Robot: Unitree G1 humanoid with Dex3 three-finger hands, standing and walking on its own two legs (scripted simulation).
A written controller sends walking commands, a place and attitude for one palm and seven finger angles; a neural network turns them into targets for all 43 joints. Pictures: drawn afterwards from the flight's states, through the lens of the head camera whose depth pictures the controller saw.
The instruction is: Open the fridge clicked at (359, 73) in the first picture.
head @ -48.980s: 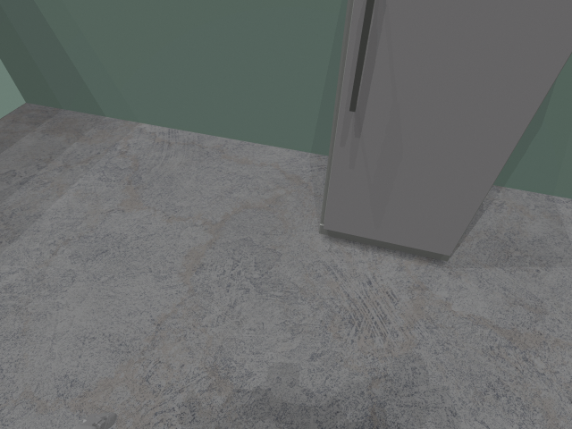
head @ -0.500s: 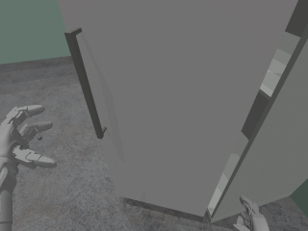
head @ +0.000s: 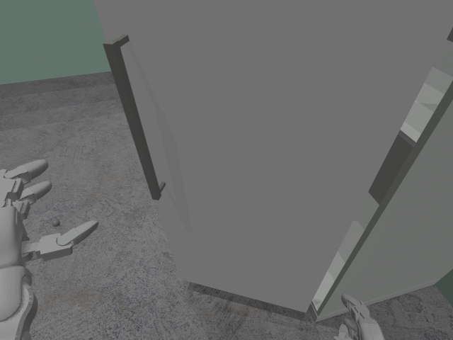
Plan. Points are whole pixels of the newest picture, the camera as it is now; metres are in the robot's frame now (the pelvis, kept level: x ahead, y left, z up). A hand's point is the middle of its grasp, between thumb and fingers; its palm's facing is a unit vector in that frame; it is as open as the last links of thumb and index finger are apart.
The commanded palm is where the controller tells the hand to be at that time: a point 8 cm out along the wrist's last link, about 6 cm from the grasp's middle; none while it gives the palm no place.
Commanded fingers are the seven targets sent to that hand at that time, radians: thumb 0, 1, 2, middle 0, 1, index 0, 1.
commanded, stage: draw the hand back to the body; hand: left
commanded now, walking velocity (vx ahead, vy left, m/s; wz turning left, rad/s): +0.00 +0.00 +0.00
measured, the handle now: (143, 132) +0.47 +0.26 +0.12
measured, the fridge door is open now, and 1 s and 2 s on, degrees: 60 60 60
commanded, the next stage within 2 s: step back with the hand held close in 0.68 s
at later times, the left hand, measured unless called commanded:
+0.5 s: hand (48, 243) +0.18 +0.27 +0.15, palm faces +0.51 -0.79 -0.35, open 7.6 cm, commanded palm +0.14 +0.30 +0.17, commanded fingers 0.00 0.90 0.90 -0.20 -0.30 -0.20 -0.30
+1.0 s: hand (59, 240) +0.19 +0.27 +0.15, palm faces +0.42 -0.81 -0.42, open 7.4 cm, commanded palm +0.13 +0.31 +0.17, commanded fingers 0.00 0.90 0.90 -0.20 -0.30 -0.20 -0.30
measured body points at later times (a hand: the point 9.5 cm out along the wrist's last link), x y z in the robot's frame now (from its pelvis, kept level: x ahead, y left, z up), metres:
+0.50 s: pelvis +0.00 +0.00 +0.00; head -0.03 -0.02 +0.45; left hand +0.15 +0.31 +0.17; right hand +0.20 -0.22 -0.08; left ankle +0.03 +0.11 -0.75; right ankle -0.01 -0.10 -0.75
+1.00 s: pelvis -0.01 +0.01 +0.00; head -0.01 +0.00 +0.45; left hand +0.16 +0.31 +0.17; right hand +0.17 -0.23 -0.09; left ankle +0.03 +0.11 -0.75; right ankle -0.01 -0.10 -0.75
